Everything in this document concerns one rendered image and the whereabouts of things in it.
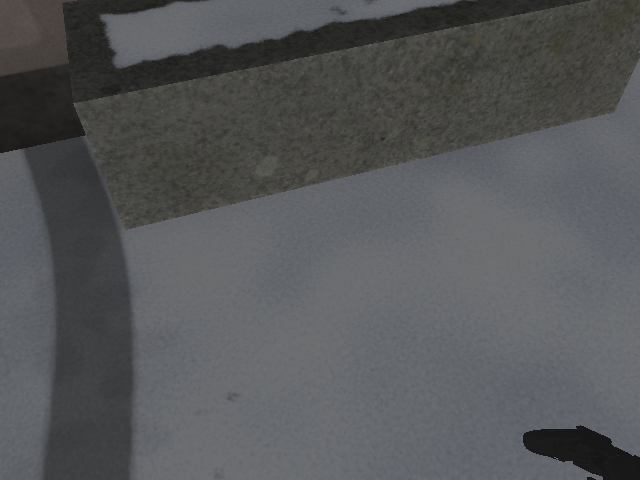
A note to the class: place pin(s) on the robot right hand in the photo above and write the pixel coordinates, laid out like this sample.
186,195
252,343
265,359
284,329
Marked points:
587,449

